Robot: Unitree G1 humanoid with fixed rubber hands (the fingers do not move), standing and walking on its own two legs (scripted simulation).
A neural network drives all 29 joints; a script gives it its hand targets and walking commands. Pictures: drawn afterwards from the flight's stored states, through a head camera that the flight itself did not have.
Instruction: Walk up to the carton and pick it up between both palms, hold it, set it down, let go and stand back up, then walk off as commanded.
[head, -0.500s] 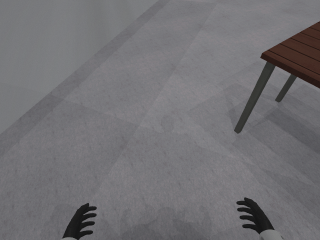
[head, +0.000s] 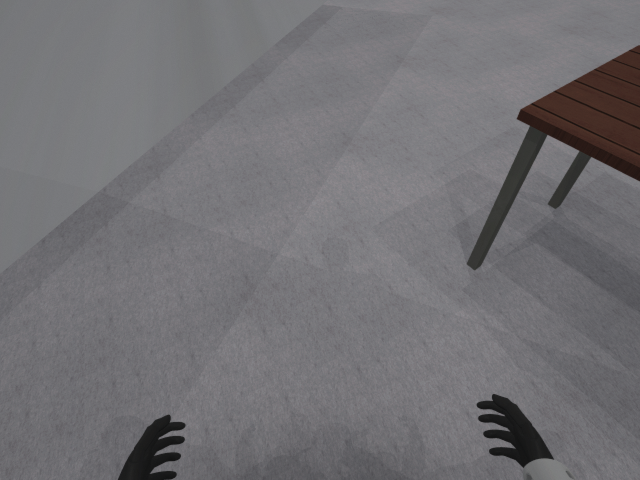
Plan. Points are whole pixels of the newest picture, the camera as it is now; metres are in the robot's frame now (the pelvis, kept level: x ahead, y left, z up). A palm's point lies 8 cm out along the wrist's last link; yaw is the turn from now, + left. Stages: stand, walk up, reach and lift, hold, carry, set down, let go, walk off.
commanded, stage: stand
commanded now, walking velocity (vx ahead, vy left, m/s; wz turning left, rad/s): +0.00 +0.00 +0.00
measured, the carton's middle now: out of the picture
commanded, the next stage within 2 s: none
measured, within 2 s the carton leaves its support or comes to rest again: neither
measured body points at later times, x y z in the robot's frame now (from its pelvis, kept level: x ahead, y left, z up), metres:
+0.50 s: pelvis -0.01 +0.00 +0.00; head -0.01 +0.01 +0.45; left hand +0.14 +0.26 -0.10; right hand +0.16 -0.26 -0.08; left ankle +0.02 +0.12 -0.72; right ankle +0.02 -0.12 -0.72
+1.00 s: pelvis -0.01 +0.01 +0.00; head -0.01 +0.01 +0.45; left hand +0.13 +0.27 -0.10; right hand +0.16 -0.26 -0.07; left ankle +0.02 +0.12 -0.72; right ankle +0.02 -0.12 -0.72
